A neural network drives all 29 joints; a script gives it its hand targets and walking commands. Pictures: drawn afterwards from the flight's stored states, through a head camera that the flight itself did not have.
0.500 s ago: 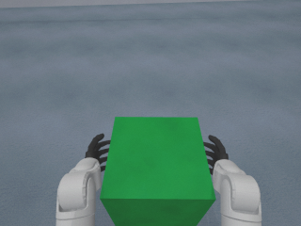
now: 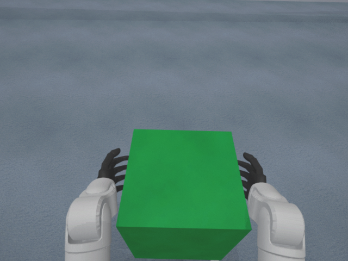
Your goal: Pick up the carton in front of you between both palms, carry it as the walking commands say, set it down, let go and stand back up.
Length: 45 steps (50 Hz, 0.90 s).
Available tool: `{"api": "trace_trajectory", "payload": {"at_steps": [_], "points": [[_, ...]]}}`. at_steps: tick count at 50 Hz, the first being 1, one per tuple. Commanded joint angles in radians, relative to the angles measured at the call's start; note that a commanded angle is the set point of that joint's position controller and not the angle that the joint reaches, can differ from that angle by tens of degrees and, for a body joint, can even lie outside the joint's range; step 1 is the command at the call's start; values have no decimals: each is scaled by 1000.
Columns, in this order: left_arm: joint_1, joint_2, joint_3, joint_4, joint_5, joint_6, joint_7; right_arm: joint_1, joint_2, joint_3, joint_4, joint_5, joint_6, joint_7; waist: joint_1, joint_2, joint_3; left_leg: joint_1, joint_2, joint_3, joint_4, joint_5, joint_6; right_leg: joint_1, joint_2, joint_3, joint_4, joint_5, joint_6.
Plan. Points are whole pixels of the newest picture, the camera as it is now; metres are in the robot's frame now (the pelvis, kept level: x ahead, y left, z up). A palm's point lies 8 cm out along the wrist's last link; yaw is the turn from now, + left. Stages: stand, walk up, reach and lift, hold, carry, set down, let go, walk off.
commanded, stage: carry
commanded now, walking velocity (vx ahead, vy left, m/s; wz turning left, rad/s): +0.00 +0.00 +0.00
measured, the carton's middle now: (180, 198) +0.27 +0.00 +0.01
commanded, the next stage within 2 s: none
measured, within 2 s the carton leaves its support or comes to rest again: neither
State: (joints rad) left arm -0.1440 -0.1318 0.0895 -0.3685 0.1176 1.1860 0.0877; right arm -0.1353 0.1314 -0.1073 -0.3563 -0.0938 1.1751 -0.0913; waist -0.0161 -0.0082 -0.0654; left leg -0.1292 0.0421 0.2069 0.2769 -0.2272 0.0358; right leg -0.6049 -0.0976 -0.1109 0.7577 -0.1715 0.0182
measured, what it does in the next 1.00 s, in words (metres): walks ahead: right foot, then left foot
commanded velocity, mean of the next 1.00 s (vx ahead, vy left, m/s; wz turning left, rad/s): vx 0.00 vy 0.00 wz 0.00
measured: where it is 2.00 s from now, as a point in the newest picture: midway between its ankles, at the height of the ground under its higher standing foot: outside the picture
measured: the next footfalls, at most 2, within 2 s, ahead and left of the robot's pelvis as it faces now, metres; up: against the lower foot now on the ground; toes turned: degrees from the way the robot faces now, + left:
right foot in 0.12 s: +0.26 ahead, -0.11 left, +0.00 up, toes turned +14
left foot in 0.36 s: +0.19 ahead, +0.11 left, +0.00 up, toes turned +4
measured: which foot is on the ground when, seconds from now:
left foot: down 0.00-0.16, up 0.18-0.34, down 0.36-1.00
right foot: up 0.00-0.10, down 0.12-1.00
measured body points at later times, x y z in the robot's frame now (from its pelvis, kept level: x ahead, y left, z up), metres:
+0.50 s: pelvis +0.21 -0.02 -0.01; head +0.19 -0.02 +0.44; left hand +0.48 +0.14 +0.08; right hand +0.49 -0.16 +0.08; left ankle +0.16 +0.10 -0.75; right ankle +0.23 -0.11 -0.75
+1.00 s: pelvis +0.23 +0.00 -0.02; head +0.20 +0.00 +0.43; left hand +0.50 +0.16 +0.07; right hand +0.51 -0.14 +0.06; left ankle +0.16 +0.10 -0.75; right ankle +0.23 -0.11 -0.75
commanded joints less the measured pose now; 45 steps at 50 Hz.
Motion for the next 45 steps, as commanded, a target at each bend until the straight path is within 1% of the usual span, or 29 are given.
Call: {"api": "trace_trajectory", "payload": {"at_steps": [1, 2, 3, 4, 5, 6, 7, 8, 9, 10, 11, 12, 13, 14, 16, 17, 18, 19, 20, 21, 22, 24, 26, 29, 34, 45], "points": [[-416, -907, -723, -74, -393, 0, -226, -429, 875, 713, -97, 407, 13, 272, 1, 178, -214, 200, 187, -40, 2, 703, 55, 62, 56, -79, -160, 116, -1], [-415, -889, -721, -77, -397, 9, -228, -414, 860, 705, -93, 395, 19, 268, -1, 184, -213, 203, 178, -23, 25, 723, 43, 97, 69, -92, -202, 162, -4], [-413, -874, -719, -77, -402, 18, -231, -403, 847, 698, -88, 383, 25, 265, -3, 183, -216, 199, 172, -11, 58, 712, 31, 146, 77, -103, -242, 207, -7], [-410, -862, -714, -72, -405, 26, -235, -403, 835, 693, -82, 374, 32, 262, 3, 170, -220, 184, 163, 7, 113, 687, 14, 220, 87, -117, -299, 258, -11], [-408, -854, -709, -65, -405, 33, -240, -410, 824, 690, -75, 369, 38, 261, 16, 137, -226, 146, 138, 40, 205, 662, -13, 338, 103, -143, -399, 345, -12], [-414, -843, -701, -59, -402, 40, -246, -415, 810, 686, -66, 363, 43, 260, 21, 104, -238, 77, 116, 39, 279, 593, -47, 475, 78, -130, -449, 442, -9], [-419, -824, -690, -48, -399, 47, -250, -428, 795, 684, -56, 356, 48, 260, 29, 30, -281, -41, 89, 20, 406, 305, -84, 642, -67, 10, -392, 763, -16], [-420, -822, -677, -8, -393, 47, -256, -462, 805, 699, -63, 368, 61, 257, 36, -161, -392, -230, 29, -54, 573, -132, -103, 890, -260, 210, -266, 1146, -161], [-385, -836, -667, 29, -395, 41, -259, -453, 811, 704, -54, 375, 66, 258, 32, -201, -435, -287, -9, -114, 651, -360, -99, 900, -306, 304, -328, 1083, -236], [-387, -864, -667, 28, -400, 34, -262, -465, 837, 713, -43, 378, 62, 261, 31, -175, -412, -286, 9, -157, 641, -388, -85, 832, -298, 281, -383, 903, -233], [-408, -901, -670, 23, -403, 27, -265, -494, 869, 722, -47, 382, 52, 263, 25, -142, -409, -270, 28, -186, 562, -394, -67, 785, -271, 250, -413, 728, -200], [-433, -939, -675, 14, -410, 19, -269, -519, 895, 731, -53, 386, 42, 263, 22, -129, -379, -240, 42, -183, 435, -385, -58, 720, -238, 197, -436, 627, -167], [-457, -959, -677, 6, -414, 12, -271, -541, 927, 741, -57, 392, 33, 262, 23, -144, -364, -199, 30, -164, 341, -344, -59, 678, -209, 158, -454, 546, -144], [-461, -967, -678, -3, -418, 6, -272, -544, 946, 747, -61, 397, 26, 259, 25, -145, -378, -162, 11, -138, 301, -280, -62, 665, -192, 134, -464, 478, -138], [-450, -966, -684, -22, -421, -2, -272, -517, 955, 751, -74, 394, 14, 253, 23, -125, -409, -100, 12, -108, 223, -154, -64, 646, -176, 86, -449, 404, -131], [-448, -960, -687, -32, -421, -5, -272, -506, 953, 751, -81, 391, 11, 251, 17, -110, -412, -59, 21, -92, 152, -49, -66, 620, -160, 53, -428, 381, -119], [-448, -950, -690, -40, -418, -5, -271, -503, 945, 750, -89, 390, 11, 250, 15, -98, -406, -16, 38, -92, 110, 52, -70, 580, -141, 32, -409, 333, -103], [-452, -937, -690, -46, -415, -4, -270, -506, 934, 747, -96, 390, 15, 250, 14, -88, -393, 6, 75, -112, 88, 101, -71, 540, -125, 17, -400, 249, -82], [-461, -925, -689, -43, -413, 2, -270, -512, 921, 740, -94, 386, 22, 250, 15, -51, -358, -15, 118, -149, 87, 130, -67, 524, -105, -1, -373, 211, -63], [-459, -914, -690, -35, -410, 11, -269, -512, 903, 730, -81, 379, 28, 252, 21, -1, -328, -23, 142, -157, 144, 211, -58, 497, -84, 5, -356, 252, -47], [-446, -901, -685, -14, -404, 20, -267, -491, 893, 722, -51, 375, 37, 255, 20, 23, -314, -27, 146, -155, 163, 259, -54, 495, -84, 8, -331, 311, -42], [-420, -881, -680, 28, -391, 33, -265, -447, 875, 706, 8, 367, 48, 262, 17, 36, -305, -35, 141, -155, 185, 368, -51, 500, -84, 10, -270, 425, -41], [-420, -876, -676, 61, -384, 38, -264, -440, 869, 695, 49, 364, 51, 268, 17, 47, -297, -27, 133, -154, 210, 489, -49, 475, -80, 9, -227, 500, -43], [-461, -892, -681, 71, -391, 37, -265, -477, 884, 693, 63, 370, 47, 272, 17, 48, -288, -17, 131, -149, 226, 569, -48, 449, -69, 2, -205, 494, -35], [-511, -919, -694, 37, -413, 28, -264, -527, 910, 702, 24, 384, 36, 266, 15, 36, -311, -1, 129, -145, 245, 572, -41, 457, -64, 3, -190, 452, -32], [-482, -908, -693, 20, -408, 29, -262, -506, 898, 709, -3, 381, 39, 262, 15, 18, -306, -16, 122, -147, 231, 431, -31, 456, -75, 15, -204, 369, -35]]}}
